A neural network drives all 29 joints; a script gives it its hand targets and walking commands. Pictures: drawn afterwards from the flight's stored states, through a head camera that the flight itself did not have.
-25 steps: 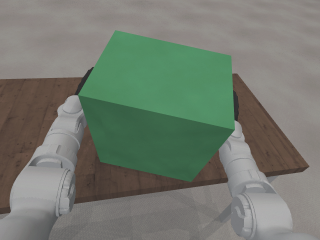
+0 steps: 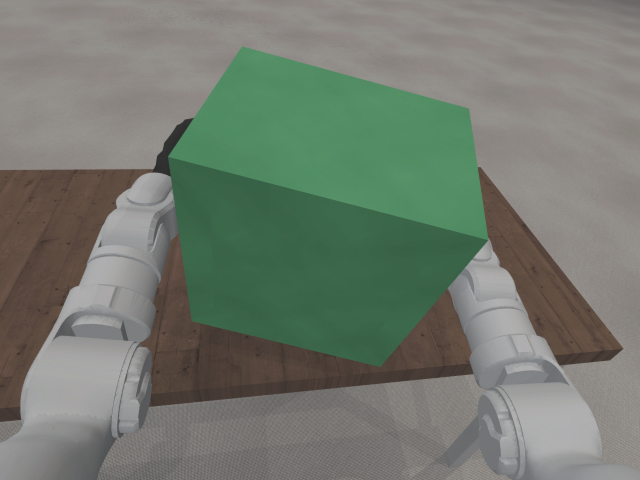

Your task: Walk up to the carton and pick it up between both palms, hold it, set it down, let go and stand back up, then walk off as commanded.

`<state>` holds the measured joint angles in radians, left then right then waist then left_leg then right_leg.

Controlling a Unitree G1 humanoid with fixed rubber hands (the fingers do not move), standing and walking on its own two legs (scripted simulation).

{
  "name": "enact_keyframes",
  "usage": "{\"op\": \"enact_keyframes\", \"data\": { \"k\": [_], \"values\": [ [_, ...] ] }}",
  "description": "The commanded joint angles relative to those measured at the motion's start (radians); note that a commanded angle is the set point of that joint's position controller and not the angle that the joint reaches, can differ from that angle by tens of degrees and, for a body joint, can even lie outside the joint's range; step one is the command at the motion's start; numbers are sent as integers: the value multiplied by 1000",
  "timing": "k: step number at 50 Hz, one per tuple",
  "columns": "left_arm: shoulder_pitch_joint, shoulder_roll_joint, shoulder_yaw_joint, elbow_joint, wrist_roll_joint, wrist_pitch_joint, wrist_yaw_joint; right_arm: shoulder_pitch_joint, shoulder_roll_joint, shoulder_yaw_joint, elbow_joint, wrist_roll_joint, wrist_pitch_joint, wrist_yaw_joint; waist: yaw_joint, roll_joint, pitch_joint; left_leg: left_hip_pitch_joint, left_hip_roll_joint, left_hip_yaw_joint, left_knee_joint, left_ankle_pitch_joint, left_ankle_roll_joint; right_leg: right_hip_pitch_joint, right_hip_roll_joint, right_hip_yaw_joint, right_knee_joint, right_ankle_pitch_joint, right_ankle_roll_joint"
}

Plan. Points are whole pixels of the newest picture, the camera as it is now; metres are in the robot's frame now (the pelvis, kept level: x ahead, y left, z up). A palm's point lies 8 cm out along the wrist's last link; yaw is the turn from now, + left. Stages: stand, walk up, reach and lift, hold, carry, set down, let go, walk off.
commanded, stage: reach and lift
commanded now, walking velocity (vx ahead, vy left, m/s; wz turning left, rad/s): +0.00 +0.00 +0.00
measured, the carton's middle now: (318, 223) +0.40 -0.02 +0.15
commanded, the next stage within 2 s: hold in 1.72 s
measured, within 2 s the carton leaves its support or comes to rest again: neither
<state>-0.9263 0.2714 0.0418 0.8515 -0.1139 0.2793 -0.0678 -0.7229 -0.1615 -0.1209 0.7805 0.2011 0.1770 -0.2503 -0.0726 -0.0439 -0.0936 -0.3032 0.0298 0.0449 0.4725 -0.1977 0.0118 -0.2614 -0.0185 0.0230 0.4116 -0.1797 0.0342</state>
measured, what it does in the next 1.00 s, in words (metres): stands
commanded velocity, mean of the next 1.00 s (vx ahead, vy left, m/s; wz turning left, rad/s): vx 0.00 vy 0.00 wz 0.00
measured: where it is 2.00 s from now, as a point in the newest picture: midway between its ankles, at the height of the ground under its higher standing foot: outside the picture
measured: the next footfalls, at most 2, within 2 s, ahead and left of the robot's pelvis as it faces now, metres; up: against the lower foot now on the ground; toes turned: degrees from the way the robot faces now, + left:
none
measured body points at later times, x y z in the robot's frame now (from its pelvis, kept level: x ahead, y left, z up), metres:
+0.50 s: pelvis -0.01 +0.00 +0.00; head -0.06 +0.01 +0.45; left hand +0.41 +0.15 +0.23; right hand +0.38 -0.22 +0.20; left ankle +0.03 +0.11 -0.74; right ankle +0.02 -0.15 -0.74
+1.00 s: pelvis -0.02 +0.00 +0.00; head -0.06 +0.01 +0.45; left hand +0.39 +0.15 +0.26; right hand +0.39 -0.21 +0.23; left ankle +0.03 +0.11 -0.74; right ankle +0.02 -0.15 -0.74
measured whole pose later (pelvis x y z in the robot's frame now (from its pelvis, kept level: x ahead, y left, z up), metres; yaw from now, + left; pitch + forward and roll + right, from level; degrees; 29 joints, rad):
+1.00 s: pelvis -0.02 +0.00 +0.00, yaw +0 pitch -2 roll -1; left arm -0.93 0.18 0.18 0.46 -0.03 0.78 0.07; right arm -0.93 -0.31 -0.06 0.75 0.26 0.54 -0.14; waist -0.05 0.00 -0.09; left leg -0.27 0.03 0.04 0.47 -0.18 0.01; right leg -0.23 -0.02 0.02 0.41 -0.16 0.03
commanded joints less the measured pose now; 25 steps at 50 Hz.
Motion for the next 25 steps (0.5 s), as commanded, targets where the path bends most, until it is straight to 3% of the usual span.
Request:
{"op": "enact_keyframes", "data": {
  "k": [1, 4, 6, 8, 11, 12, 16, 17, 19, 21, 22, 23, 25],
  "values": [
    [-761, -704, -200, -394, -14, 0, -49, -1153, 567, 402, -591, 115, -58, 224, 101, 130, -679, 421, -35, -48, -64, 474, -64, 188, 96, -27, -97, 257, -27],
    [-732, -706, -188, -423, -1, 50, -43, -1160, 526, 386, -593, 127, -35, 230, 107, 125, -653, 416, -37, -49, -65, 481, -69, 192, 101, -27, -102, 240, -32],
    [-671, -696, -145, -362, 28, 88, -45, -1189, 511, 380, -620, 131, -22, 233, 114, 91, -622, 400, -43, -45, -71, 445, -58, 210, 98, -28, -110, 241, -28],
    [-652, -714, -155, -442, 36, 126, -38, -1181, 502, 394, -593, 151, -3, 245, 121, 96, -615, 433, -35, -52, -66, 525, -65, 196, 109, -35, -117, 244, -29],
    [-670, -727, -195, -511, 12, 161, -35, -1192, 491, 392, -630, 161, 18, 246, 98, 80, -656, 448, -36, -60, -49, 550, -71, 206, 113, -39, -116, 270, -26],
    [-640, -734, -185, -458, 18, 183, -35, -1236, 474, 383, -636, 166, 29, 251, 97, 61, -614, 426, -37, -61, -59, 508, -63, 201, 113, -36, -129, 237, -24],
    [-690, -732, -198, -522, -1, 223, -29, -1283, 509, 402, -684, 199, 64, 256, 108, 34, -629, 395, -51, -58, -67, 448, -42, 223, 108, -25, -123, 254, -18],
    [-700, -749, -221, -535, -15, 232, -22, -1291, 510, 388, -679, 206, 74, 257, 95, 35, -652, 387, -50, -61, -64, 443, -48, 221, 113, -32, -117, 254, -21],
    [-700, -737, -183, -496, 0, 250, -17, -1344, 506, 388, -691, 227, 92, 269, 117, 2, -626, 364, -46, -63, -81, 377, -28, 208, 113, -28, -122, 209, -18],
    [-754, -745, -210, -551, -25, 262, -9, -1384, 524, 402, -704, 235, 107, 277, 126, 21, -696, 362, -48, -63, -76, 376, -29, 221, 114, -23, -117, 217, -21],
    [-744, -741, -209, -511, -21, 270, -6, -1391, 521, 391, -694, 235, 115, 279, 123, 16, -657, 350, -46, -63, -85, 344, -25, 205, 114, -28, -121, 199, -19],
    [-775, -749, -218, -556, -36, 272, 2, -1389, 533, 402, -692, 249, 128, 281, 122, 2, -681, 340, -49, -67, -87, 343, -19, 216, 117, -24, -118, 210, -20],
    [-802, -734, -195, -515, -28, 292, 2, -1397, 518, 368, -625, 239, 153, 288, 120, 17, -623, 313, -47, -64, -108, 243, -15, 184, 108, -23, -125, 137, -23]
  ]
}}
